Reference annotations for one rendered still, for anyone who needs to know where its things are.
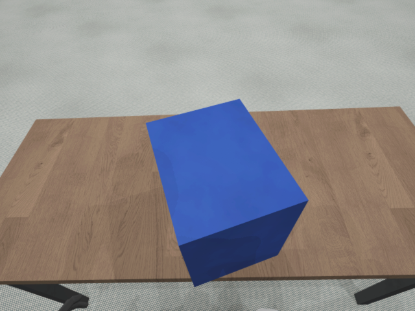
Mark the robot left hand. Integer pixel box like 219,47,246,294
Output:
59,294,89,311

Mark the table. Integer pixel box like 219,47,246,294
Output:
0,106,415,308

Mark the carton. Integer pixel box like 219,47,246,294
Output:
146,99,309,287

